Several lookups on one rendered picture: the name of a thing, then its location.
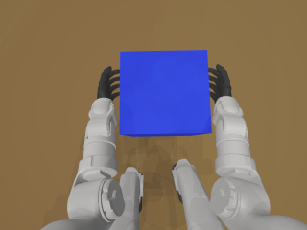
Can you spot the right robot upper arm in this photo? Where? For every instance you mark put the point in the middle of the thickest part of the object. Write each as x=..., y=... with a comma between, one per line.
x=244, y=205

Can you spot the robot right forearm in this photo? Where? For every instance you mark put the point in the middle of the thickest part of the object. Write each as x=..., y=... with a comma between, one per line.
x=232, y=143

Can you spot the robot left thigh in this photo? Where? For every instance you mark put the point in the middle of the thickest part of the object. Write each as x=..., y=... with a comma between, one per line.
x=132, y=185

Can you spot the carton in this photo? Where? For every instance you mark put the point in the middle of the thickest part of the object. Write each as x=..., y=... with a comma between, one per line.
x=164, y=93

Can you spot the right robot shin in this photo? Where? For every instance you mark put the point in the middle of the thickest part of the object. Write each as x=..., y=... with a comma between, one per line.
x=183, y=161

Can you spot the left robot upper arm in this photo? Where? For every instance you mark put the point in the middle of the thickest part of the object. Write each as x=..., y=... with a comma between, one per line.
x=92, y=205

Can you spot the right robot hand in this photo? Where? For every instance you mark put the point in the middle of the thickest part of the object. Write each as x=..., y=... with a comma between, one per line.
x=222, y=87

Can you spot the robot left forearm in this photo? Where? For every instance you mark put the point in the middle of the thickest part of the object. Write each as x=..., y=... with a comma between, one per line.
x=99, y=148

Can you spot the left robot hand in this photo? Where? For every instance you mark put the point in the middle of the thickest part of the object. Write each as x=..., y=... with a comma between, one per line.
x=105, y=89

